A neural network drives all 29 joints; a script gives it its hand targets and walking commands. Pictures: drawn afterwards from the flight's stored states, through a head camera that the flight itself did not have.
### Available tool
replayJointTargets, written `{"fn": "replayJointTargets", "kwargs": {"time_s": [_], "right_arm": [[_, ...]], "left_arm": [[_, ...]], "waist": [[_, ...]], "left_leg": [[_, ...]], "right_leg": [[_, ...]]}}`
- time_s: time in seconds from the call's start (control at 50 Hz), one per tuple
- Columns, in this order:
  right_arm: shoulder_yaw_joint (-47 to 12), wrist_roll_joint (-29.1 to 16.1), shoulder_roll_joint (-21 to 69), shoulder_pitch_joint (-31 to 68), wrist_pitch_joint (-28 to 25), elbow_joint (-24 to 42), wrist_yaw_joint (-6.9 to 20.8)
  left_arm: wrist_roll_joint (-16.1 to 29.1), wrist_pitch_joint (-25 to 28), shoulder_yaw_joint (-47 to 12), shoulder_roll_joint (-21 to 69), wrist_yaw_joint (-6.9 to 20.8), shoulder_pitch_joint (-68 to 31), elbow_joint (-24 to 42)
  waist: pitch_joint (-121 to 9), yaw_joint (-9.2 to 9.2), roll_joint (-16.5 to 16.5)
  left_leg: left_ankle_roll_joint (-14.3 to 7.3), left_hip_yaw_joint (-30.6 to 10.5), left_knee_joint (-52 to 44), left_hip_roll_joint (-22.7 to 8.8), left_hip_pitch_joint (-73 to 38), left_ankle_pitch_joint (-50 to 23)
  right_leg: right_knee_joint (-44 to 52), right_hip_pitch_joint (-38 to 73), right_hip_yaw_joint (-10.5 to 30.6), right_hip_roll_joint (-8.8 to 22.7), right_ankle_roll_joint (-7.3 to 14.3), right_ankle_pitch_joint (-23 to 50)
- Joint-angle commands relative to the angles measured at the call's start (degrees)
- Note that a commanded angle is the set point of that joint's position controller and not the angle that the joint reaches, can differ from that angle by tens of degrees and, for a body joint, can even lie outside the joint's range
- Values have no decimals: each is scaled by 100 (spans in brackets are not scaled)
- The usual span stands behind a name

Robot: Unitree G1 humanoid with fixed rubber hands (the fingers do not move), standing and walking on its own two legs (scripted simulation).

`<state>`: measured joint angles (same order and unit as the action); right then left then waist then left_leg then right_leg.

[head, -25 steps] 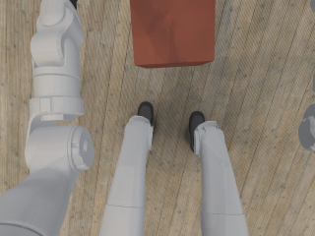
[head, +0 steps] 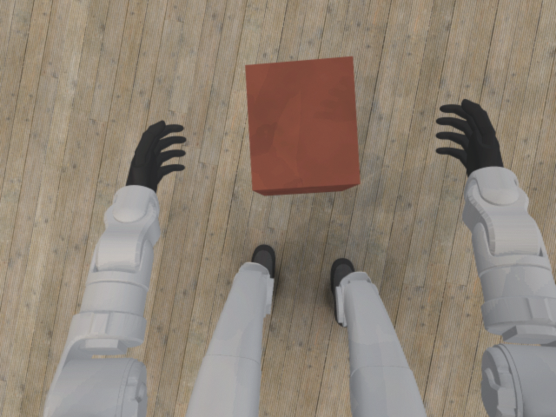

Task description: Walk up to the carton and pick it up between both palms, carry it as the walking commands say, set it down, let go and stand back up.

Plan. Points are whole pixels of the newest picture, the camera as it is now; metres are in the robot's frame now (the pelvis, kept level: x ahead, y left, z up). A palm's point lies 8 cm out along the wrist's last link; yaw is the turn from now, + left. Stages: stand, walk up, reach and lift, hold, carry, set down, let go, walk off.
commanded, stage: let go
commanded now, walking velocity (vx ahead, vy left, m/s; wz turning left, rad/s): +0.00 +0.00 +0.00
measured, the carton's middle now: (301, 137) +0.53 +0.02 -0.57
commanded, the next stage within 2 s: stand in 0.98 s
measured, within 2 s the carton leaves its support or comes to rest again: neither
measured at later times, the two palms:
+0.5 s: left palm (104, 280) +0.26 +0.22 -0.02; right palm (551, 299) +0.26 -0.23 -0.03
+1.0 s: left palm (90, 288) +0.25 +0.23 -0.01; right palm out of the picture +0.26 -0.24 -0.01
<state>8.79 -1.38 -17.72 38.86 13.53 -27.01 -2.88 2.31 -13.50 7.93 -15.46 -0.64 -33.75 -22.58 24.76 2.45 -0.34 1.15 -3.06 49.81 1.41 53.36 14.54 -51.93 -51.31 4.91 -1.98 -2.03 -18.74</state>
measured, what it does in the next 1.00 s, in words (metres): rises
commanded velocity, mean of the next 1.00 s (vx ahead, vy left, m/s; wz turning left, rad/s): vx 0.00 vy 0.00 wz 0.00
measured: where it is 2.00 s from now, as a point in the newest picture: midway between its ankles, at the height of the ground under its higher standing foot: (301, 296)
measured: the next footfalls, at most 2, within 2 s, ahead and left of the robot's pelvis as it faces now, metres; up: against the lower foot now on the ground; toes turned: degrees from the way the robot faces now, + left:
none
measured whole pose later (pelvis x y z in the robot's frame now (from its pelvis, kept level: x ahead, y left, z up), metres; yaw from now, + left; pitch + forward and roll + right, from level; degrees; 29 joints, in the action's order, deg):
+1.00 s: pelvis +0.10 +0.00 +0.06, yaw +1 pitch -4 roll +0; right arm 0.8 0.2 -12.7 -11.5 5.4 -29.6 2.0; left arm 0.5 -11.6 0.8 -12.7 1.2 12.9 -22.6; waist 3.8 0.6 1.4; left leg 0.6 -3.4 26.5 1.2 7.1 15.5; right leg -26.7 -4.1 3.7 0.0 -0.7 -18.6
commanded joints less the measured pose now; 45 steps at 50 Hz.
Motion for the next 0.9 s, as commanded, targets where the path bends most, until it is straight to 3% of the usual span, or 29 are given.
{"fn": "replayJointTargets", "kwargs": {"time_s": [0.0,0.02,0.06,0.08,0.1,0.12,0.14,0.18,0.22,0.28,0.32,0.34,0.36,0.38,0.4,0.42,0.46,0.48,0.5,0.52,0.56,0.6,0.66,0.72,0.74,0.76,0.82,0.84,0.88], "right_arm": [[153,253,-293,-272,-429,114,104],[226,414,-109,-591,-471,-322,160],[-88,289,83,-1567,-765,115,323],[125,224,-111,-213,-940,300,261],[55,338,171,-1408,-944,-161,318],[474,644,-224,-584,-975,-344,301],[268,666,137,-1755,-956,-707,307],[110,645,159,-2808,-999,-371,410],[274,572,-39,-2115,-1106,-256,412],[67,535,156,-3430,-1213,2,441],[52,595,20,-3343,-1222,93,501],[-185,431,234,-3818,-1282,66,522],[-300,360,124,-3794,-1272,69,513],[-386,299,171,-3492,-1301,443,541],[-393,219,167,-3639,-1383,721,550],[-325,201,126,-3961,-1426,960,582],[-242,420,41,-4298,-1400,1111,508],[-404,301,130,-4565,-1382,972,572],[-386,397,117,-4781,-1300,728,537],[-338,424,49,-4866,-1292,818,528],[-655,284,149,-4713,-1132,604,595],[-506,299,134,-4622,-1038,822,627],[-484,275,71,-4751,-923,818,631],[-376,459,220,-4857,-850,735,593],[-351,499,117,-5000,-795,749,555],[-507,336,164,-4744,-875,643,539],[-493,210,-56,-4801,-852,636,563],[-487,178,-154,-4859,-898,477,525],[-625,103,34,-4737,-966,482,493]], "left_arm": [[2,489,8,-448,237,805,-155],[-140,525,86,-273,249,761,-262],[-28,785,-253,177,370,1899,-27],[105,943,-115,-229,340,261,243],[-6,997,-307,-29,372,1379,314],[-177,961,-70,-48,323,907,-299],[-172,1020,-207,46,363,1722,-140],[-366,1002,-139,89,340,3123,-273],[-370,1072,77,-87,306,2453,-239],[-309,1228,-246,-44,300,3470,320],[-261,1155,-113,66,313,3500,47],[-198,1164,-325,51,302,3810,253],[-129,1225,-370,-82,314,3649,431],[-157,1275,-423,-15,361,3575,549],[-149,1314,-364,-101,362,3656,617],[-172,1316,-375,-152,366,3951,828],[-203,1274,-388,-91,404,4290,526],[-248,1284,-321,-121,359,4754,425],[-130,1232,-332,-239,354,4528,405],[-32,1259,-430,-165,379,4627,514],[-199,1100,-403,-313,410,4497,354],[-287,999,-446,-258,423,4442,498],[-223,832,-301,-509,455,4517,404],[-280,816,-475,-480,470,4316,590],[-226,739,-490,-490,484,4291,732],[-362,699,-302,-597,426,4400,537],[-264,371,-446,-393,291,4435,683],[-301,325,-444,-435,196,4645,730],[-190,340,-477,-392,180,4304,831]], "waist": [[-6648,166,364],[-6242,31,230],[-6100,-69,86],[-5570,-180,335],[-5823,-152,-165],[-4693,-181,-174],[-4667,-265,-242],[-4738,-185,23],[-4056,-170,-19],[-4102,-259,-172],[-3588,-286,284],[-3635,-218,-227],[-3380,-297,-158],[-3276,-134,-248],[-3507,-156,-14],[-3978,-86,-255],[-3623,-195,21],[-3774,-21,-73],[-3138,-232,588],[-3396,-423,724],[-2781,-160,302],[-2627,-138,73],[-2338,-232,472],[-2192,-272,253],[-2401,-373,488],[-2180,-124,227],[-2517,-226,120],[-2627,-76,-344],[-2649,-161,8]], "left_leg": [[-16,209,-609,84,-3415,-1582],[60,221,-893,70,-3389,-1200],[119,276,-1039,40,-3743,-1551],[-27,256,-861,48,-3283,-1485],[84,138,-1111,-21,-3835,-1250],[171,243,-1314,-47,-3245,-648],[180,267,-1498,-53,-3610,-515],[210,208,-1723,-43,-4118,-1031],[178,255,-1775,-33,-3889,-555],[162,272,-2067,26,-4580,-1337],[144,317,-2272,68,-4835,-1396],[163,329,-2272,35,-5128,-1573],[86,296,-2304,46,-4948,-1600],[70,325,-2401,21,-4875,-1252],[55,231,-2245,65,-4865,-1903],[80,317,-2234,149,-5373,-2195],[153,349,-2345,172,-5262,-2244],[113,293,-2393,168,-5484,-2545],[20,315,-2437,212,-5521,-2164],[18,333,-2562,201,-5492,-2259],[58,350,-2626,220,-5378,-1581],[74,391,-2676,241,-5427,-1514],[-13,458,-2640,287,-5398,-1081],[-33,443,-2620,313,-5675,-1258],[-34,474,-2538,340,-5904,-1398],[-3,464,-2542,336,-5590,-1454],[-2,368,-2576,309,-5575,-1801],[45,332,-2533,298,-5265,-2099],[35,222,-2465,318,-5089,-2027]], "right_leg": [[1059,1729,-437,-145,8,889],[1233,1633,-513,-168,5,731],[1387,1930,-580,-221,27,930],[1386,1244,-444,-159,-37,926],[1441,1634,-507,-127,112,628],[1617,1060,-533,-85,119,30],[1764,1603,-536,-74,134,63],[1941,2217,-618,-109,139,441],[2009,2014,-487,-39,99,109],[2304,2790,-499,-88,110,933],[2614,2672,-547,-97,109,772],[2665,2904,-501,-18,163,1023],[2681,2805,-420,-65,121,1126],[2658,2991,-521,-2,134,922],[2559,3154,-519,-86,90,1540],[2641,3524,-470,-54,77,1812],[2853,3851,-402,-3,82,2068],[2816,3976,-536,-55,54,2167],[3052,3680,-424,-30,-3,1794],[2986,4099,-447,-66,-10,2151],[3211,3826,-436,-15,5,1445],[3170,4008,-434,-21,15,1474],[3315,4076,-405,1,-89,1119],[3299,4051,-290,72,-60,1448],[3346,3901,-286,61,-94,1578],[3264,4031,-391,32,-73,1622],[3094,4133,-432,-59,-5,1932],[2953,4359,-466,-104,17,2245],[2853,4517,-482,-115,30,2325]]}}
